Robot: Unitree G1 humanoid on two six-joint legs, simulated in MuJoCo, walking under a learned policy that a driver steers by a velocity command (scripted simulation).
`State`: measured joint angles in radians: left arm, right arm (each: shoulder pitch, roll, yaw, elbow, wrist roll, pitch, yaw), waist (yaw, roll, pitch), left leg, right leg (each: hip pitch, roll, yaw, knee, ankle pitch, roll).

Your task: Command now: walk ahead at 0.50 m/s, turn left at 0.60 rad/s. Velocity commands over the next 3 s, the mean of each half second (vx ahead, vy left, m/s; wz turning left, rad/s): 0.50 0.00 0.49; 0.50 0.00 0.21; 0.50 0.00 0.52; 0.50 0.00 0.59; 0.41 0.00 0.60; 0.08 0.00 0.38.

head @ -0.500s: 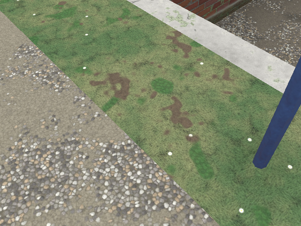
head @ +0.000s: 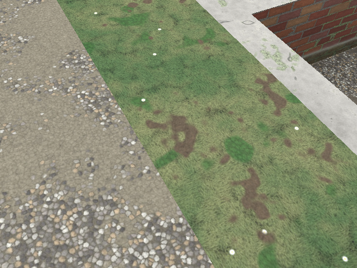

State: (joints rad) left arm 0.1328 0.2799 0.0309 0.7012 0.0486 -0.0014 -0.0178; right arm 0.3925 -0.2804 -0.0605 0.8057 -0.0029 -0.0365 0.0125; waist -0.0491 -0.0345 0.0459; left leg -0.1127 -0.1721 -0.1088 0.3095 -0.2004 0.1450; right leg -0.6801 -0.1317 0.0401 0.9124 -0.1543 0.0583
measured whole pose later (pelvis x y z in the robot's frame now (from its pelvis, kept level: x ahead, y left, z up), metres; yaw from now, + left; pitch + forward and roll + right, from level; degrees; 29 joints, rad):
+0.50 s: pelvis +0.29 -0.04 +0.00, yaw +15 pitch +1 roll -1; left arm 0.37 0.26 0.04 0.83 0.02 -0.08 -0.01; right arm 0.20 -0.31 -0.05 0.77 -0.04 -0.02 0.04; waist 0.04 0.05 0.03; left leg -0.57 -0.02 -0.09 1.00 -0.24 0.05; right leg -0.13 0.03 -0.08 0.32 -0.21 -0.05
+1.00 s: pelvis +0.53 +0.08 +0.00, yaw +20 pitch +0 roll +0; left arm 0.18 0.27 0.04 0.80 0.04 -0.02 -0.03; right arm 0.39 -0.25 -0.04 0.93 0.00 -0.06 0.01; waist -0.03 -0.04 0.03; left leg -0.10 -0.10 -0.01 0.27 -0.18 0.10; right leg -0.57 -0.11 0.00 0.89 -0.21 0.02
